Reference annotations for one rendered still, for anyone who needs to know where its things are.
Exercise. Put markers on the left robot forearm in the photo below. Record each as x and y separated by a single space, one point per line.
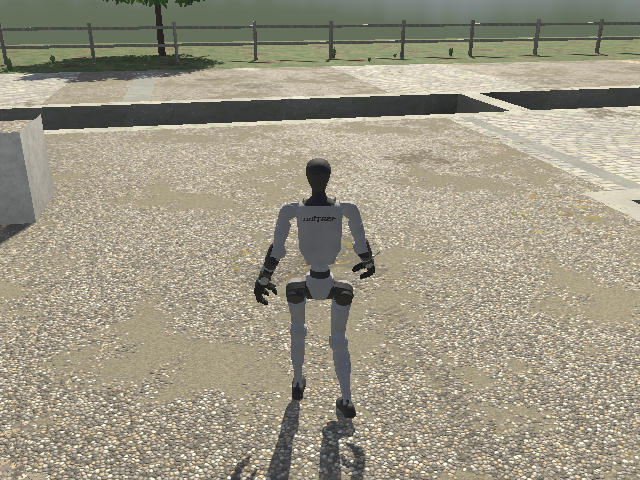
268 268

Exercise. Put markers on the robot left hand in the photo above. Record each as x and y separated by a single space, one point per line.
260 289

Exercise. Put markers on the robot left shin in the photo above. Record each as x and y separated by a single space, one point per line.
297 356

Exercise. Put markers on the right robot forearm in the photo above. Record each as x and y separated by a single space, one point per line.
367 258

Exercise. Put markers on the right robot upper arm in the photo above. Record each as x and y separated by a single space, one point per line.
350 211

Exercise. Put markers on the robot right hand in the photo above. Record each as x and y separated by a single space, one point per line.
365 274

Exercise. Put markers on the robot head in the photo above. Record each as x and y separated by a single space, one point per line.
318 172

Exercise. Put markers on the left robot upper arm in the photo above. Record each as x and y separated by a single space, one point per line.
287 212

